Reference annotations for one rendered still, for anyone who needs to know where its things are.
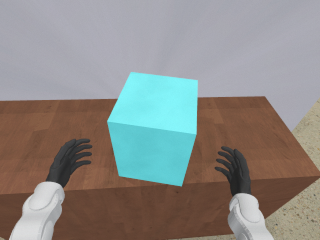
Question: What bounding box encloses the left robot hand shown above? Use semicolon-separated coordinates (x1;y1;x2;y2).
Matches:
45;138;93;188

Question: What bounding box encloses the robot right forearm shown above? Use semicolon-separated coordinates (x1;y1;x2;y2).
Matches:
227;193;274;240

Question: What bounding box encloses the robot left forearm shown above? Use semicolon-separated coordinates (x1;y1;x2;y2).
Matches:
9;181;65;240

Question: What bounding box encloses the pedestal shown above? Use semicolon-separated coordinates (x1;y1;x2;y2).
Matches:
0;96;320;240

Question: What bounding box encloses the carton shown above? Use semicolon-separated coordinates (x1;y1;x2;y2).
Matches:
107;72;198;187

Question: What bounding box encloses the right robot hand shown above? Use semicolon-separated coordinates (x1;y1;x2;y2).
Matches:
215;146;252;196

